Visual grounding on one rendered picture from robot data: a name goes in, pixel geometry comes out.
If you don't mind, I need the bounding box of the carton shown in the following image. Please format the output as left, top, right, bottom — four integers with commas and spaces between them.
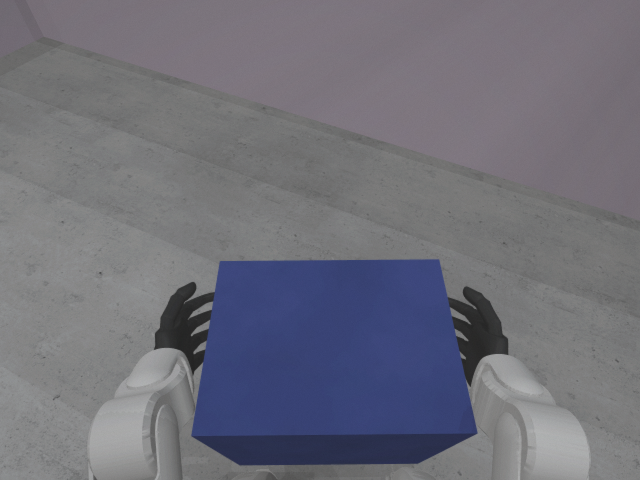
191, 259, 478, 465

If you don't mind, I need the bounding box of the robot left shin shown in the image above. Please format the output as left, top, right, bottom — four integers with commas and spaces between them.
256, 469, 277, 478

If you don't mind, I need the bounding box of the right robot forearm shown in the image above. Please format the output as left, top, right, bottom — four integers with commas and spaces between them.
470, 354, 591, 480

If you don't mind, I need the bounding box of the left robot forearm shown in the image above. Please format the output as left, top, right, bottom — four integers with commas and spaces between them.
87, 348, 195, 480

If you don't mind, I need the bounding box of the robot right hand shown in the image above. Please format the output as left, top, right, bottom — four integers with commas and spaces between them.
448, 286, 508, 387

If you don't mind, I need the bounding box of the robot left hand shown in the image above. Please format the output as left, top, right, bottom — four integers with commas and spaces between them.
154, 282, 215, 375

